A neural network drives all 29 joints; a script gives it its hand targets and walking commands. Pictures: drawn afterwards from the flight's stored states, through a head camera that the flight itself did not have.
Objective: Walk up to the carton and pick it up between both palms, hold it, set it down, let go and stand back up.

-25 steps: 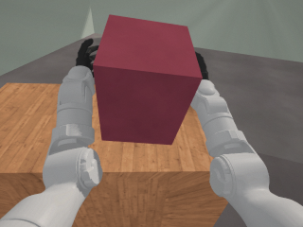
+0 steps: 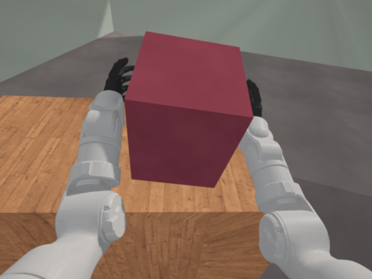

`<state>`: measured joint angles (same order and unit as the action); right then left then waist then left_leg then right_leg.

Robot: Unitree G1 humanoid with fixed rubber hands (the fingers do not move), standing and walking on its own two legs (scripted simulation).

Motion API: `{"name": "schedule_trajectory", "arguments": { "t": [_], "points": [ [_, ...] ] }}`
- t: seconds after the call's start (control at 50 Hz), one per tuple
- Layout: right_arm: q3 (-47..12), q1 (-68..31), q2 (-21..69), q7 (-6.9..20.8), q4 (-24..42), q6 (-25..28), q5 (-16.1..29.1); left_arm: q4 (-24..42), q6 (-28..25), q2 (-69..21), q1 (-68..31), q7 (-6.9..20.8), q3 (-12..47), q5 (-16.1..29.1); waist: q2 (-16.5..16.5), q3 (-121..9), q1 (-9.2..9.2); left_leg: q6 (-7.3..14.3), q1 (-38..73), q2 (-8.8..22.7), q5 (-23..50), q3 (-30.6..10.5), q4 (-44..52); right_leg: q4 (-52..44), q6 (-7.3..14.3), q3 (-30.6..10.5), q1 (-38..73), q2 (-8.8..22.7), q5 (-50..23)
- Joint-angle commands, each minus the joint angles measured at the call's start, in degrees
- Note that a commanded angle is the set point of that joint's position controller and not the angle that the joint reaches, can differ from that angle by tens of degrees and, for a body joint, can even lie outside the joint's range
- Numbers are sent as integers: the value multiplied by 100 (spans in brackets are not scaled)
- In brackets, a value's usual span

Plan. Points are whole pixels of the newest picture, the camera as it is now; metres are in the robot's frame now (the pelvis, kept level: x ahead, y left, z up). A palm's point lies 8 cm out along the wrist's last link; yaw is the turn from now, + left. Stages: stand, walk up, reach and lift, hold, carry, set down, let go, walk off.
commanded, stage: set down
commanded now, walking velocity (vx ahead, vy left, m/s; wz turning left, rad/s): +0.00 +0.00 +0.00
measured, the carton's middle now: (182, 116) +0.40 -0.01 +0.19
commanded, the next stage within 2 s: none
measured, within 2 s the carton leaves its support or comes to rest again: neither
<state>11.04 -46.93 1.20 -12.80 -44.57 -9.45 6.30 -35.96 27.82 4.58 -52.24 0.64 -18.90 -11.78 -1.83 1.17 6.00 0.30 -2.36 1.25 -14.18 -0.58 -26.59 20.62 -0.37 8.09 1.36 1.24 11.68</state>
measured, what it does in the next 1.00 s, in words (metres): stands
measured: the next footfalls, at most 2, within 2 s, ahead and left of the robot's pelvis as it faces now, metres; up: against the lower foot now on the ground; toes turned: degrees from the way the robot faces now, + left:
none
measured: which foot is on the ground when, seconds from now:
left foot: down 0.00-1.00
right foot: down 0.00-1.00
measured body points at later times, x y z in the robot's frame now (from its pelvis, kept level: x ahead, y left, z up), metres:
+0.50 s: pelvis +0.01 +0.00 +0.00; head -0.03 +0.02 +0.45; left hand +0.44 +0.12 +0.20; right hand +0.40 -0.17 +0.18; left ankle +0.02 +0.11 -0.74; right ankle +0.01 -0.12 -0.74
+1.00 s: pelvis +0.03 +0.00 +0.00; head -0.01 +0.03 +0.45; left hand +0.46 +0.11 +0.18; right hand +0.41 -0.18 +0.16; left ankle +0.02 +0.11 -0.74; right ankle +0.01 -0.12 -0.74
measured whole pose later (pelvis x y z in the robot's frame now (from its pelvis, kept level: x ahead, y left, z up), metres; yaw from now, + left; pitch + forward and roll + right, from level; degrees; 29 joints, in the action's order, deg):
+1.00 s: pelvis +0.03 +0.00 +0.00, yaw +0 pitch -8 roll -2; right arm 14.5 -43.3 2.1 -11.6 -48.4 -2.7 -4.4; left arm -47.3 18.2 4.3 -52.2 2.1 -18.7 -11.8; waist -2.1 2.7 6.6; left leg 0.3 -2.7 1.2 -16.2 -0.6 -26.6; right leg 20.0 -0.8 8.1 1.3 1.2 13.2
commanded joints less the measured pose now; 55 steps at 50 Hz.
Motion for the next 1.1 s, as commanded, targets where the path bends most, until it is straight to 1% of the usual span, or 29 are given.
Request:
{"name": "schedule_trajectory", "arguments": {
  "t": [0.0, 0.02, 0.06, 0.14, 0.16, 0.18, 0.24, 0.28, 0.32, 0.38, 0.4, 0.46, 0.52, 0.56, 0.58, 0.64, 0.66, 0.68, 0.7, 0.72, 0.74, 0.76, 0.82, 0.86, 0.88, 0.9, 0.96, 1.04, 1.08],
  "points": [
    [-1159, -4761, 2618, 670, 1113, 456, -267, -93, -299, -3481, -3237, 1158, 1535, -31, 138, -1510, 290, -152, 218, -327, 1123, 249, 1003, -730, -163, -160, 315, -340, -1220],
    [-1045, -4732, 2586, 693, 1072, 454, -345, -245, -295, -3427, -3184, 1191, 1423, -103, 100, -1439, 285, -125, 204, -317, 981, 256, 1057, -746, -165, -173, 320, -333, -1098],
    [-739, -4633, 2537, 732, 849, 506, -523, -299, -369, -3382, -3379, 1212, 1408, -115, 239, -1370, 407, -143, 112, -301, 708, 279, 1169, -779, -164, -170, 258, -312, -835],
    [-248, -4535, 2587, 794, 592, 660, -863, -364, -629, -3299, -3724, 1209, 1341, -124, 242, -1482, 537, -198, 21, -322, 585, 332, 1190, -735, -174, -131, 285, -331, -812],
    [-256, -4584, 2641, 805, 607, 706, -899, -489, -682, -3295, -3738, 1204, 1291, -165, 292, -1515, 489, -193, 18, -319, 555, 357, 1201, -729, -179, -134, 257, -315, -771],
    [-146, -4424, 2607, 816, 459, 715, -994, -506, -746, -3263, -3821, 1195, 1265, -177, 251, -1471, 554, -184, -15, -325, 494, 364, 1206, -719, -175, -126, 289, -311, -761],
    [-60, -4415, 2661, 835, 457, 826, -1133, -572, -899, -3214, -3807, 1191, 1236, -215, 277, -1565, 543, -195, -13, -325, 702, 377, 1187, -688, -186, -122, 355, -302, -979],
    [-196, -4556, 2776, 845, 613, 914, -1115, -548, -1000, -3229, -3793, 1131, 1275, -172, 251, -1789, 472, -195, 4, -344, 905, 411, 1129, -621, -220, -140, 463, -299, -1244],
    [-199, -4399, 2809, 837, 484, 926, -1166, -685, -1057, -3181, -3730, 1153, 1256, -203, 188, -1708, 526, -185, -19, -325, 953, 393, 1098, -616, -223, -155, 480, -275, -1384],
    [-205, -4358, 2837, 820, 583, 1007, -1223, -622, -1151, -3316, -3755, 1145, 1381, -185, 258, -1927, 601, -230, 95, -332, 1231, 400, 1019, -565, -245, -133, 504, -279, -1719],
    [-330, -4341, 2842, 812, 632, 1025, -1163, -550, -1181, -3301, -3728, 1137, 1432, -154, 279, -2044, 559, -256, 175, -339, 1466, 403, 950, -509, -230, -136, 572, -289, -1990],
    [-395, -4092, 2843, 787, 552, 1013, -1176, -611, -1193, -3265, -3534, 1156, 1424, -167, 227, -1997, 609, -268, 214, -333, 1717, 378, 894, -492, -237, -149, 669, -278, -2323],
    [-545, -4139, 2846, 757, 767, 1057, -1063, -603, -1192, -3325, -3358, 1173, 1487, -151, 223, -2168, 623, -287, 273, -359, 2113, 357, 789, -419, -256, -151, 761, -298, -2784],
    [-606, -4113, 2824, 725, 911, 1077, -1081, -680, -1177, -3348, -3197, 1194, 1526, -145, 206, -2129, 656, -293, 256, -345, 2223, 334, 760, -424, -264, -153, 798, -299, -2949],
    [-673, -4057, 2851, 710, 898, 1082, -1023, -521, -1193, -3345, -3273, 1190, 1571, -130, 245, -2192, 660, -295, 257, -361, 2292, 344, 763, -392, -284, -154, 871, -301, -3047],
    [-733, -4125, 2836, 696, 1025, 1083, -1010, -706, -1171, -3347, -3116, 1222, 1509, -142, 109, -2216, 655, -265, 169, -359, 2292, 335, 749, -348, -295, -175, 932, -295, -3237],
    [-728, -4134, 2867, 689, 1011, 1097, -1013, -584, -1191, -3416, -3176, 1212, 1590, -96, 154, -2308, 708, -281, 199, -357, 2339, 316, 726, -329, -286, -174, 933, -302, -3293],
    [-748, -4104, 2892, 679, 1057, 1104, -1012, -628, -1197, -3416, -3099, 1216, 1575, -110, 121, -2310, 667, -277, 215, -354, 2463, 320, 685, -310, -279, -187, 934, -309, -3419],
    [-816, -4025, 2946, 669, 1033, 1104, -974, -476, -1215, -3447, -3166, 1216, 1663, -70, 228, -2439, 700, -308, 300, -346, 2613, 296, 661, -303, -277, -201, 937, -303, -3516],
    [-796, -4086, 2883, 656, 1093, 1115, -977, -625, -1202, -3438, -3118, 1218, 1671, -79, 182, -2415, 729, -304, 251, -359, 2549, 300, 647, -309, -289, -182, 914, -312, -3507],
    [-826, -4085, 2924, 657, 1135, 1130, -988, -657, -1213, -3425, -3114, 1228, 1626, -88, 147, -2457, 684, -276, 184, -368, 2495, 304, 643, -281, -295, -199, 974, -291, -3597],
    [-832, -4131, 2911, 650, 1131, 1120, -974, -695, -1200, -3456, -3073, 1230, 1627, -104, 135, -2399, 720, -274, 159, -369, 2459, 292, 674, -303, -299, -195, 970, -297, -3574],
    [-800, -4040, 2933, 635, 1132, 1084, -1039, -841, -1178, -3387, -2924, 1284, 1487, -178, 12, -2298, 661, -215, -5, -378, 2239, 337, 721, -260, -314, -220, 1089, -268, -3633],
    [-731, -4101, 2943, 647, 1170, 1120, -1060, -797, -1223, -3425, -3046, 1286, 1474, -174, 77, -2402, 668, -226, -12, -377, 2204, 342, 723, -271, -303, -218, 1062, -261, -3561],
    [-770, -4015, 2946, 640, 1138, 1115, -1026, -779, -1237, -3423, -3021, 1276, 1549, -146, 88, -2370, 756, -224, 45, -378, 2217, 319, 697, -262, -316, -192, 1004, -269, -3610],
    [-699, -4075, 2967, 656, 1084, 1124, -1079, -799, -1253, -3426, -3160, 1287, 1511, -159, 189, -2407, 734, -243, 81, -348, 2293, 296, 686, -289, -295, -184, 925, -265, -3485],
    [-456, -4061, 2833, 645, 999, 1095, -1177, -1105, -1253, -3353, -3070, 1336, 1373, -215, 105, -2081, 780, -214, 45, -345, 2072, 338, 695, -386, -273, -156, 721, -280, -3151],
    [-292, -4059, 2894, 662, 992, 1121, -1257, -1149, -1323, -3281, -3256, 1367, 1276, -236, 38, -2075, 774, -187, -30, -357, 1804, 384, 799, -380, -316, -143, 724, -283, -3006],
    [-301, -4028, 2968, 666, 998, 1146, -1298, -1092, -1396, -3307, -3358, 1355, 1327, -194, 116, -2190, 788, -212, 21, -340, 1908, 361, 769, -356, -312, -103, 632, -286, -2970]
  ]
}}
